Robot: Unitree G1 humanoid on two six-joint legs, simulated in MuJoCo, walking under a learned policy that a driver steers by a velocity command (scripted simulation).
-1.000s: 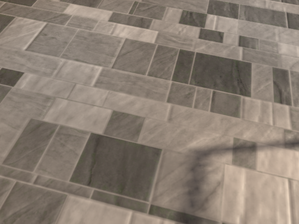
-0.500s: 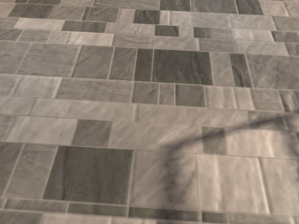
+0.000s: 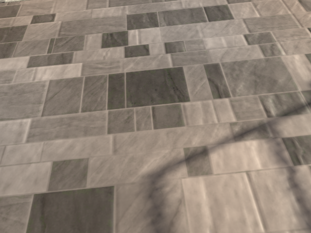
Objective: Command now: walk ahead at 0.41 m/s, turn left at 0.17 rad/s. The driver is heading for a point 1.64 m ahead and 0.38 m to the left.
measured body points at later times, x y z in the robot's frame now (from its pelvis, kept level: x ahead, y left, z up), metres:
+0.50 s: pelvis +0.27 +0.05 +0.00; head +0.30 +0.06 +0.44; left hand +0.37 +0.35 -0.09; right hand +0.44 -0.20 -0.11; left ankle +0.26 +0.12 -0.75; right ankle +0.38 -0.11 -0.67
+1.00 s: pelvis +0.55 +0.06 +0.00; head +0.57 +0.06 +0.45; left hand +0.45 +0.32 -0.11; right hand +0.82 -0.08 -0.10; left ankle +0.55 +0.24 -0.69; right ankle +0.58 -0.04 -0.75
